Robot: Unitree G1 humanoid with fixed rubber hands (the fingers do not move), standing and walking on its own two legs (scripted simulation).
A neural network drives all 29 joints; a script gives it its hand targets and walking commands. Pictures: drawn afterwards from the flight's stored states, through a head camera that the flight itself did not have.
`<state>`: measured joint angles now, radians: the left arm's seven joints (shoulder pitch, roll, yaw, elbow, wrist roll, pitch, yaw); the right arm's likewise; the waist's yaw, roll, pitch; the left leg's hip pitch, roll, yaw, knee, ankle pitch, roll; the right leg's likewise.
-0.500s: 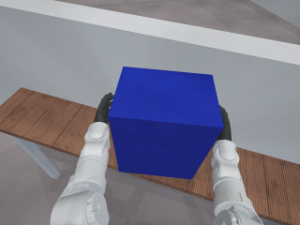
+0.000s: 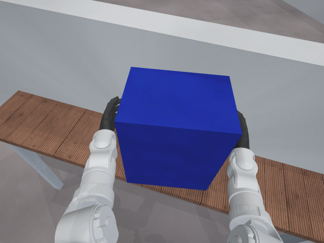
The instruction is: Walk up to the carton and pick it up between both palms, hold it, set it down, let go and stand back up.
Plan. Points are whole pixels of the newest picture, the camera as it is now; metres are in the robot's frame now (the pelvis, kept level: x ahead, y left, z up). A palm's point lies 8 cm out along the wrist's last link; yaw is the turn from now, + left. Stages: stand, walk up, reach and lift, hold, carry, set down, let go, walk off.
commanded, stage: set down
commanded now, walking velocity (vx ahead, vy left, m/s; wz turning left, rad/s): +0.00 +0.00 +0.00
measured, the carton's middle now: (172, 135) +0.40 -0.01 +0.02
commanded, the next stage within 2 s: none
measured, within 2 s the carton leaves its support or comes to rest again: neither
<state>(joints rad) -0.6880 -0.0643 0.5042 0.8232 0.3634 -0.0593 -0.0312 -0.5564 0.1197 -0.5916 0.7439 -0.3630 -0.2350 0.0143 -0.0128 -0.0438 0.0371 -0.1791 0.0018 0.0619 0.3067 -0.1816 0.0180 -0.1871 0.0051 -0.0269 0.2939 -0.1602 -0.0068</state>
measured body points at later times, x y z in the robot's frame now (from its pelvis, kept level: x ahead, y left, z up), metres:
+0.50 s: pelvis -0.01 +0.01 -0.02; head +0.04 +0.03 +0.43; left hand +0.43 +0.15 +0.02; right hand +0.38 -0.19 +0.04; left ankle -0.02 +0.10 -0.75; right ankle -0.01 -0.11 -0.75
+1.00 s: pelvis -0.07 -0.01 -0.04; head +0.00 +0.02 +0.41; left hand +0.42 +0.20 +0.07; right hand +0.39 -0.19 +0.05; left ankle -0.02 +0.10 -0.75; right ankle -0.01 -0.11 -0.75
